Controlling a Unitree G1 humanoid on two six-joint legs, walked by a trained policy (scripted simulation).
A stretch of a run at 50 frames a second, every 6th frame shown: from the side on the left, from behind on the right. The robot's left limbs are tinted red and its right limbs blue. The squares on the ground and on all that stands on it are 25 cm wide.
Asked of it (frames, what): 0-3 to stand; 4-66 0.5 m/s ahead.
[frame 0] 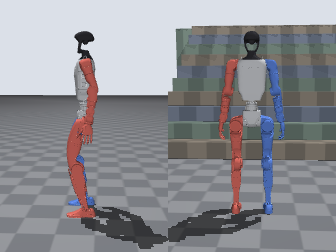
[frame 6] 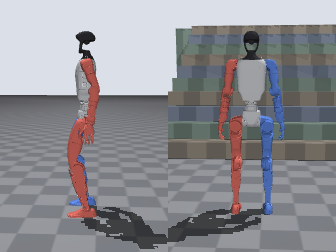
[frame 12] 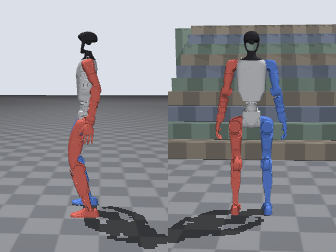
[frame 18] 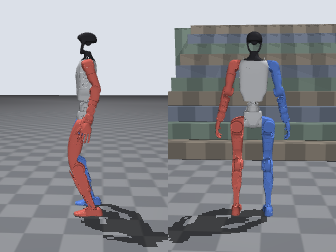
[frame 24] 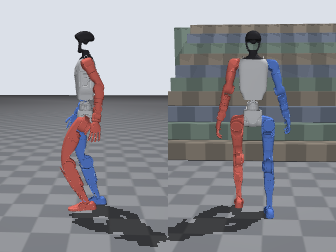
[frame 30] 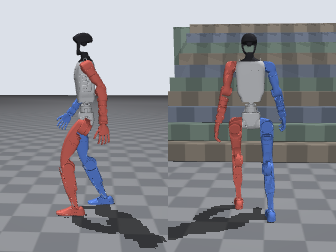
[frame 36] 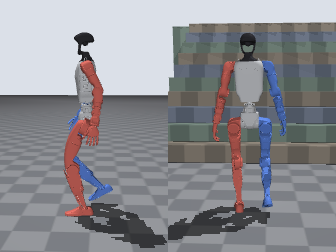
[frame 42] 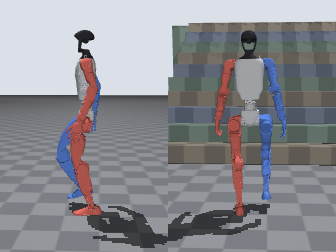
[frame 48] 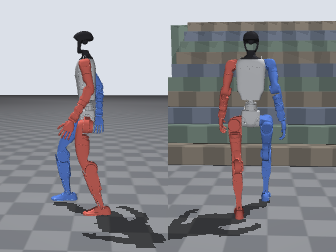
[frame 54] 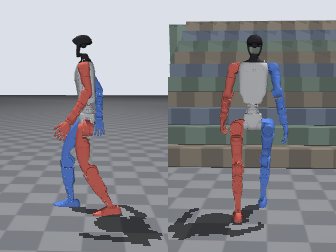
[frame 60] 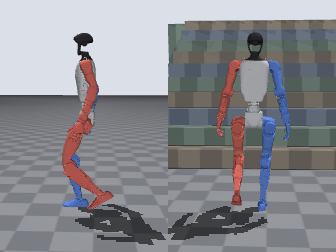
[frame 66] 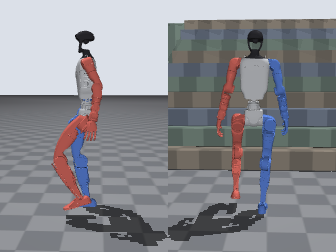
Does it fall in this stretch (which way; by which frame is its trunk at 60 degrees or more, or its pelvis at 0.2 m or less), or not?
no
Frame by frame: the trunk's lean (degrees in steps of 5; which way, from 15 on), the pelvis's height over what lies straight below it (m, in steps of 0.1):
0: 0, 0.8
6: 0, 0.8
12: 0, 0.8
18: 5, 0.8
24: 0, 0.8
30: 5, 0.8
36: 5, 0.8
42: 0, 0.8
48: 5, 0.8
54: 5, 0.8
60: 5, 0.8
66: 0, 0.8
